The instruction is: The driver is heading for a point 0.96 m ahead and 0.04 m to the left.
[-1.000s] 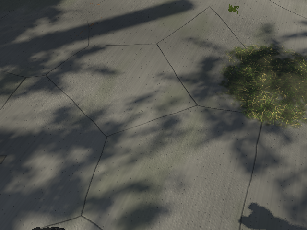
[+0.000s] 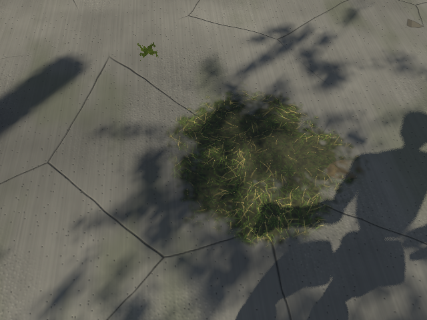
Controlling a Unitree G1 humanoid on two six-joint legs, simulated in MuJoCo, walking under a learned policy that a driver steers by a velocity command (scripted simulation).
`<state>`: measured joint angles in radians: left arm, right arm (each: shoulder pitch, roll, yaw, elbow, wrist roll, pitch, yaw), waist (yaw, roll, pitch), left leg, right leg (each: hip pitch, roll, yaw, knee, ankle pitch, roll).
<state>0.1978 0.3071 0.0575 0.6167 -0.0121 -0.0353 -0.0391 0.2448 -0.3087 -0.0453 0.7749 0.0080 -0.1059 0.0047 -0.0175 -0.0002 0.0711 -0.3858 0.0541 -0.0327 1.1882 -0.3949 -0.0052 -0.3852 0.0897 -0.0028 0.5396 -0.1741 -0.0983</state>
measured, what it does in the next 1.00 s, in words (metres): walks ahead: left foot, then right foot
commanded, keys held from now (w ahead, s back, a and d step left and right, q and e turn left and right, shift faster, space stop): w+e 0.06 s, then w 0.94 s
